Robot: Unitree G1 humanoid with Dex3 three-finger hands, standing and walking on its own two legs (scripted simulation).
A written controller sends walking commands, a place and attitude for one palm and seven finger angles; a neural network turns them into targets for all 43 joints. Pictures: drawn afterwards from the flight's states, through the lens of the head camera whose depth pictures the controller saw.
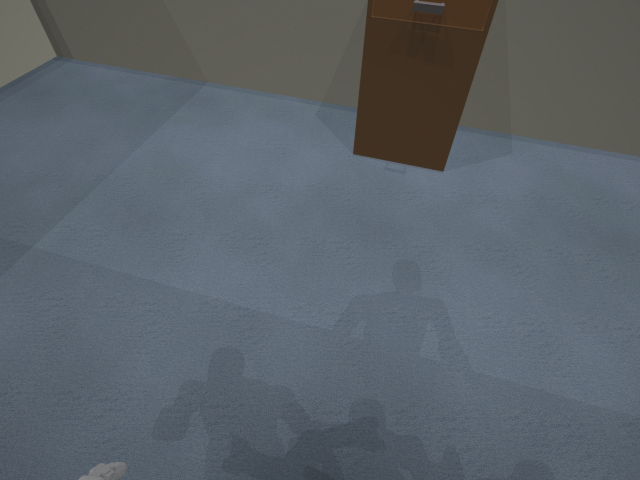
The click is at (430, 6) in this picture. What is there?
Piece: drawer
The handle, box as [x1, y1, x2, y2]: [412, 0, 444, 14]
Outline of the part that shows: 413,3 412,10 442,14 444,5 443,3 441,4 424,2 415,0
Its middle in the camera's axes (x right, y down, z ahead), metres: +0.41 -0.88 +1.46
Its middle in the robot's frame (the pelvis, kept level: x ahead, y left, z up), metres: +1.70 -0.32 -0.01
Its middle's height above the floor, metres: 0.76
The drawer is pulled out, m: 0.00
